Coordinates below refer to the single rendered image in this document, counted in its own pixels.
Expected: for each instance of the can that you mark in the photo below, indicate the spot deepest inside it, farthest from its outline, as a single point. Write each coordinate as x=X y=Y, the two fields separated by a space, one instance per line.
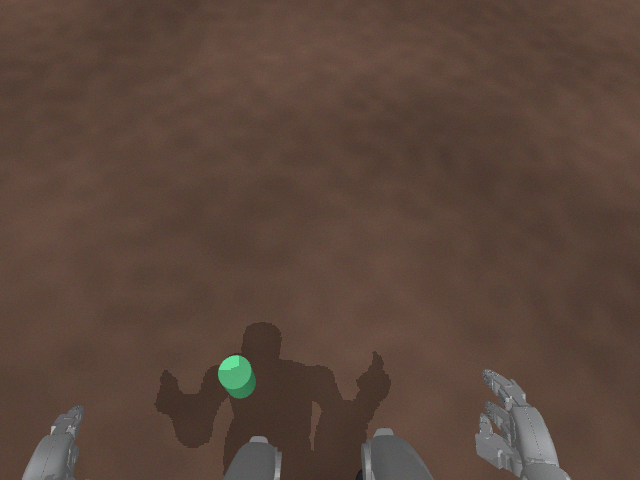
x=236 y=375

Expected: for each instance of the right robot arm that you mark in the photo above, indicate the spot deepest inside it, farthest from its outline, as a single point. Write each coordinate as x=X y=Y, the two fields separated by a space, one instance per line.
x=543 y=471

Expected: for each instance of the right robot hand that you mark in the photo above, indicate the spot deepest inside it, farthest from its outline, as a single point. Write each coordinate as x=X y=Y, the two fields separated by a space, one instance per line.
x=525 y=438

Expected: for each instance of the left robot hand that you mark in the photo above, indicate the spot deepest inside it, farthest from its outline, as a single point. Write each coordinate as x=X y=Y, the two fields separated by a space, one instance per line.
x=56 y=455

